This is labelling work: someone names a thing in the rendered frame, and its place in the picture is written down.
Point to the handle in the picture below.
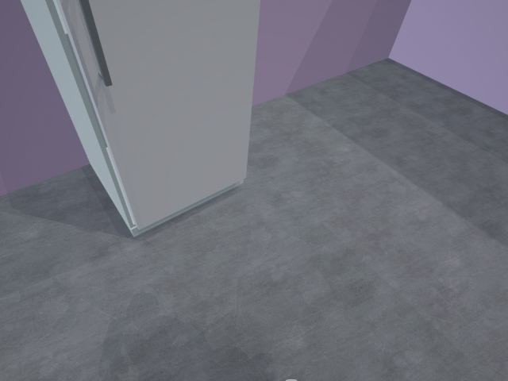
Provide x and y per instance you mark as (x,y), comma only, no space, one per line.
(91,27)

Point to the fridge door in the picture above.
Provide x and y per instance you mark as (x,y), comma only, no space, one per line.
(177,118)

